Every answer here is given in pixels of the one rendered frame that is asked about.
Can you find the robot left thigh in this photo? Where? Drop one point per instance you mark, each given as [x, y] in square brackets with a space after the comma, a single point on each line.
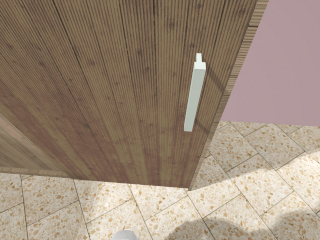
[124, 235]

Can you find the wardrobe door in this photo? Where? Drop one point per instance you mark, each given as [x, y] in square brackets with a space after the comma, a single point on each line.
[17, 151]
[101, 87]

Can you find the handle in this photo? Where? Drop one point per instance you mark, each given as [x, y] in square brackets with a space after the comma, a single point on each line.
[198, 74]

